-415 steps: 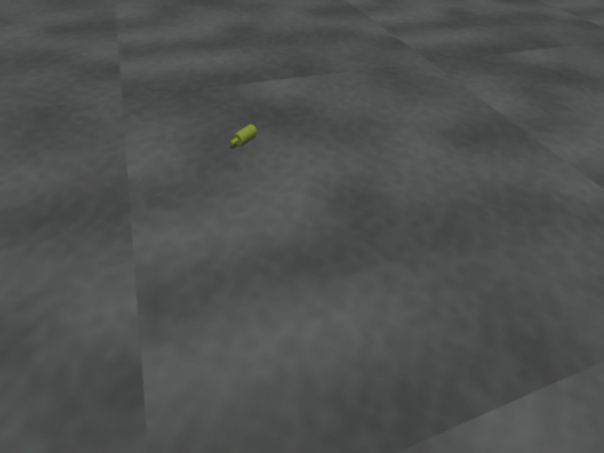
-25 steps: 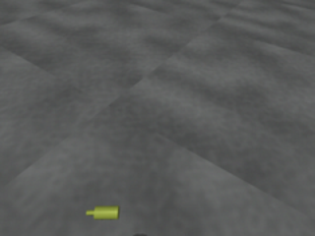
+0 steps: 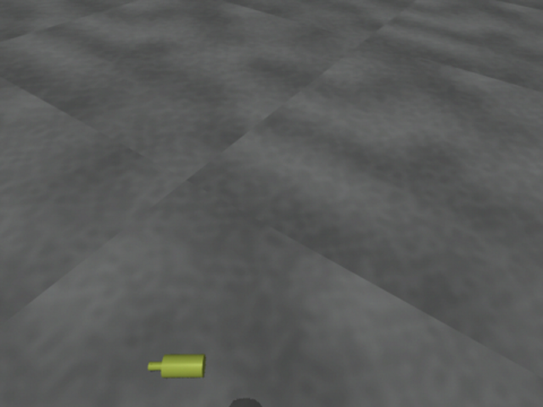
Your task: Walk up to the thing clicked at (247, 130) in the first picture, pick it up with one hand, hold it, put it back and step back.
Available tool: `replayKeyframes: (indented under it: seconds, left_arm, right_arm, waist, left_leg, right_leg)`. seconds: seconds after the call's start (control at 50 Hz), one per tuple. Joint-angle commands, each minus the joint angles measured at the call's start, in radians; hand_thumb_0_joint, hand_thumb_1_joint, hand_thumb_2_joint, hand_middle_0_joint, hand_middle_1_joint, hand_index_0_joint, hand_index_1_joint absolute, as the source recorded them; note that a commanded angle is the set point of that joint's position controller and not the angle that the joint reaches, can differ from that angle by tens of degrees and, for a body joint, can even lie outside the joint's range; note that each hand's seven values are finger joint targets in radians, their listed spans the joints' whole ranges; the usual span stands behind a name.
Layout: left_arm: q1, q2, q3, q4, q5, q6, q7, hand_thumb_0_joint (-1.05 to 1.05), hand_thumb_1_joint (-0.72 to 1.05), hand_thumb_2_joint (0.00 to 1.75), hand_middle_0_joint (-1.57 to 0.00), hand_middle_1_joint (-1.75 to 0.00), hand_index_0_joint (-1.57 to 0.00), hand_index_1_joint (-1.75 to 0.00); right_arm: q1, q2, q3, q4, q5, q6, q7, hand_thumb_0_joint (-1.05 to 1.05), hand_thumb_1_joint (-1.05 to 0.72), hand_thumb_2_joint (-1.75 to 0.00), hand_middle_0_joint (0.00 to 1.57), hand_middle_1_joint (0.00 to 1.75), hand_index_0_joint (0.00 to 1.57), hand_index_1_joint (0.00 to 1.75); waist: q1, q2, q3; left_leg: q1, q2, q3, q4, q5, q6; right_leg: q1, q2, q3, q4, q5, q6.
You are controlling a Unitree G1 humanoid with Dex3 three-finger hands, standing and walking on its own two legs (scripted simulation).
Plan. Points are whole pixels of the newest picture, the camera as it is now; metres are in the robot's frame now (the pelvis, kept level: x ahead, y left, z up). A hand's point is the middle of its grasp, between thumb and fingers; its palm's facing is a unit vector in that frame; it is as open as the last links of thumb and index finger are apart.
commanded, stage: stand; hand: left
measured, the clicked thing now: (176, 365) +0.41 +0.29 -0.75
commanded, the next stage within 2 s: none
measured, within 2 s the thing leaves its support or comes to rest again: neither
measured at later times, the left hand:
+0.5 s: hand out of the picture +0.08 +0.25 -0.15, palm faces -0.03 -0.94 -0.35, open 7.4 cm
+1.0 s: hand out of the picture +0.07 +0.25 -0.16, palm faces -0.04 -0.94 -0.34, open 7.4 cm
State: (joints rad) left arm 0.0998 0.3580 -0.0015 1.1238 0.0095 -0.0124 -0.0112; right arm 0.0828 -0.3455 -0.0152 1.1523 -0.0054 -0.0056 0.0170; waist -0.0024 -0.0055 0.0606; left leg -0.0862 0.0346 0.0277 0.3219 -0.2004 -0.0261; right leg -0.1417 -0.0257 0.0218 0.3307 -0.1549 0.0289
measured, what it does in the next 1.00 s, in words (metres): stands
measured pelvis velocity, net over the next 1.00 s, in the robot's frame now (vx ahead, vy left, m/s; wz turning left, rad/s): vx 0.00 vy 0.00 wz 0.00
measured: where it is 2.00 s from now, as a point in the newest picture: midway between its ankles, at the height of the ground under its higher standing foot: outside the picture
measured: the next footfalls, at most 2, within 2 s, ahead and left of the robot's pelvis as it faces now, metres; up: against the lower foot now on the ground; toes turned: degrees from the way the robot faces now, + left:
none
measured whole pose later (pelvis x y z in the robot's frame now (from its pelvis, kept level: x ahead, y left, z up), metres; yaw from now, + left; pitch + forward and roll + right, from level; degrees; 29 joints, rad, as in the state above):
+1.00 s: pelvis +0.00 +0.00 +0.00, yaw +0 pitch -2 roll +0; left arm 0.12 0.36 0.00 1.12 0.01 -0.01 -0.01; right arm 0.11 -0.35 -0.01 1.14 -0.01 -0.01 0.02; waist 0.00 -0.01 0.06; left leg -0.09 0.04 0.03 0.32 -0.20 -0.03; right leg -0.15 -0.02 0.02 0.34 -0.15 0.02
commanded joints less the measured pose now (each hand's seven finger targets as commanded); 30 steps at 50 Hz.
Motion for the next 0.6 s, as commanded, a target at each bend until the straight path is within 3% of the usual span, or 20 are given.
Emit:
replayKeyframes:
  seconds: [0.0, 0.28, 0.5, 0.58]
  left_arm:
    - [-0.035, 0.213, 0.039, -0.054, -0.003, -0.017, 0.02, 0.0, 0.9, 0.9, -0.2, -0.3, -0.2, -0.3]
    - [-0.038, 0.216, 0.039, -0.06, 0.0, -0.017, 0.019, 0.0, 0.9, 0.9, -0.2, -0.3, -0.2, -0.3]
    - [-0.042, 0.221, 0.038, -0.058, -0.001, -0.016, 0.018, 0.0, 0.9, 0.9, -0.2, -0.3, -0.2, -0.3]
    - [-0.031, 0.222, 0.039, -0.057, -0.001, -0.019, 0.017, 0.0, 0.9, 0.9, -0.2, -0.3, -0.2, -0.3]
  right_arm:
    - [-0.04, -0.215, -0.035, -0.06, -0.002, -0.017, -0.018, 0.0, -0.9, -0.9, 0.2, 0.3, 0.2, 0.3]
    - [-0.032, -0.218, -0.036, -0.067, -0.002, -0.019, -0.021, 0.0, -0.9, -0.9, 0.2, 0.3, 0.2, 0.3]
    - [-0.022, -0.219, -0.037, -0.07, -0.005, -0.015, -0.018, 0.0, -0.9, -0.9, 0.2, 0.3, 0.2, 0.3]
    - [-0.016, -0.216, -0.036, -0.07, -0.004, -0.017, -0.016, 0.0, -0.9, -0.9, 0.2, 0.3, 0.2, 0.3]
  waist:
    - [-0.001, 0.004, -0.1]
    - [-0.003, 0.002, -0.104]
    - [-0.005, 0.001, -0.067]
    - [-0.002, 0.003, -0.07]
  left_leg:
    - [0.015, 0.104, -0.076, -0.054, 0.149, 0.027]
    - [0.032, 0.108, -0.072, -0.054, 0.166, 0.028]
    - [-0.005, 0.1, -0.071, -0.07, 0.048, 0.031]
    - [-0.004, 0.1, -0.076, -0.071, 0.061, 0.032]
  right_leg:
    - [0.033, -0.101, 0.067, -0.031, 0.163, -0.038]
    - [0.023, -0.101, 0.067, -0.034, 0.171, -0.041]
    - [0.006, -0.1, 0.078, -0.054, 0.074, -0.044]
    - [0.008, -0.098, 0.077, -0.053, 0.07, -0.043]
